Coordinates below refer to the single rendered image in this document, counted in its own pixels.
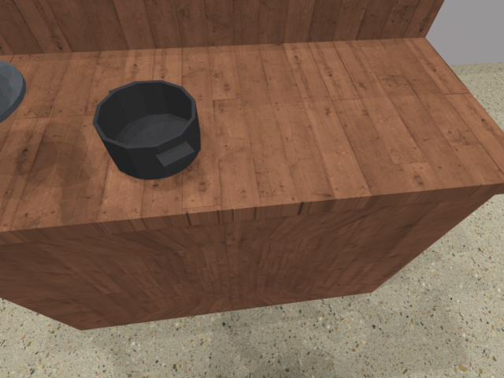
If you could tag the pot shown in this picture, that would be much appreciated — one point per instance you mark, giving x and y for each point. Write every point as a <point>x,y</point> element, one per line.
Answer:
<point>150,128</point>

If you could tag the lid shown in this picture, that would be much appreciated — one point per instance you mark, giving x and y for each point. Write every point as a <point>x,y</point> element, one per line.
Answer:
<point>12,89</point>

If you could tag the table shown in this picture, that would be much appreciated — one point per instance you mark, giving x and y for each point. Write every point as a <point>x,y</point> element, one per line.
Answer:
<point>336,146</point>

